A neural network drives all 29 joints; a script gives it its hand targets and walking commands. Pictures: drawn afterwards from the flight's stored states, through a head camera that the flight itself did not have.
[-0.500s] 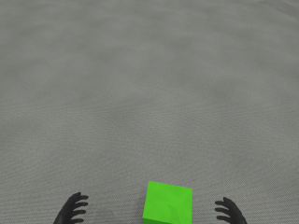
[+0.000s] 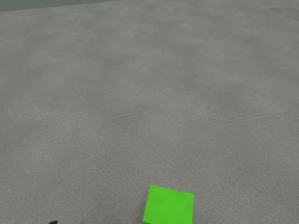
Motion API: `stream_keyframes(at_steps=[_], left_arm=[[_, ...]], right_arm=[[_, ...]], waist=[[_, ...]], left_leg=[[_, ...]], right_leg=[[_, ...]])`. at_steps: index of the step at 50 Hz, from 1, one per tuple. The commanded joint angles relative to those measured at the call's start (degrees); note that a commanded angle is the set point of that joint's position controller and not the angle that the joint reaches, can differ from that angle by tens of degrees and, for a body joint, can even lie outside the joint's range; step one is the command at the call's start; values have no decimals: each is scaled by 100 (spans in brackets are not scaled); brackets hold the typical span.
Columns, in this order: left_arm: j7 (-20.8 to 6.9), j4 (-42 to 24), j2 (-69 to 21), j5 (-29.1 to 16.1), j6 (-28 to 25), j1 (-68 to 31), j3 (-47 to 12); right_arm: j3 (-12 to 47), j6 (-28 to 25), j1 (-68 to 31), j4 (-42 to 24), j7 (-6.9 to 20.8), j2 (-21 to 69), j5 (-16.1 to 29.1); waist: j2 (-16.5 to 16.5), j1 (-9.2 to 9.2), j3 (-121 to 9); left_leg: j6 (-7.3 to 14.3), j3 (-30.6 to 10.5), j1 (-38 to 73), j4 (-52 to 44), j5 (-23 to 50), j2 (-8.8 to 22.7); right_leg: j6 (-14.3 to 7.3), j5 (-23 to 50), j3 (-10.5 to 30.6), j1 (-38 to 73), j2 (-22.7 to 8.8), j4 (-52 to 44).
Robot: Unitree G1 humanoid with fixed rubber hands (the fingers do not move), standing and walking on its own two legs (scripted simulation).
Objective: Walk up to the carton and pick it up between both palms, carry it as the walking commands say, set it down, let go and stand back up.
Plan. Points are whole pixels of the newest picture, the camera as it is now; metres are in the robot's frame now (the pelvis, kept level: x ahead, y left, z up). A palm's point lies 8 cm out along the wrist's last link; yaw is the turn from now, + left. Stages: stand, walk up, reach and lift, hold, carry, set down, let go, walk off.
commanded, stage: stand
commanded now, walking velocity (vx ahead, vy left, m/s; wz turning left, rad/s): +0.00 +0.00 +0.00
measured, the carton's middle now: (168, 213) +0.35 -0.07 -0.66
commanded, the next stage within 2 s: none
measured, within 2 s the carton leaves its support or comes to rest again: neither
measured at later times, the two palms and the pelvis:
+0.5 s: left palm out of the picture +0.08 +0.31 -0.10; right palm out of the picture +0.08 -0.28 -0.10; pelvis +0.00 +0.01 +0.01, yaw +0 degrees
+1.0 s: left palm out of the picture +0.06 +0.32 -0.10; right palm out of the picture +0.05 -0.29 -0.11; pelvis -0.02 +0.01 +0.01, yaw -1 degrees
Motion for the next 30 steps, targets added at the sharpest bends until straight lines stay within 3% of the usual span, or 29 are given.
stream_keyframes(at_steps=[1, 14, 30], left_arm=[[37, -244, 1072, -16, -152, -383, 268], [7, 423, 1037, -65, -130, -558, 141], [-13, 862, 1136, -112, -141, -707, 59]], right_arm=[[-183, -196, -156, -314, -75, -852, 10], [-55, -249, -389, 183, -146, -1035, 74], [-32, -252, -578, 601, -123, -1142, 108]], waist=[[-364, 5, -160], [-104, 59, -327], [-260, 26, -78]], left_leg=[[205, -56, -437, -325, 1139, 204], [194, -92, -308, -585, 1834, 363], [246, -136, -285, -883, 1401, 423]], right_leg=[[77, 782, 757, 525, -674, -632], [79, 1655, 585, 853, -678, -467], [107, 1227, 675, 762, -746, -765]])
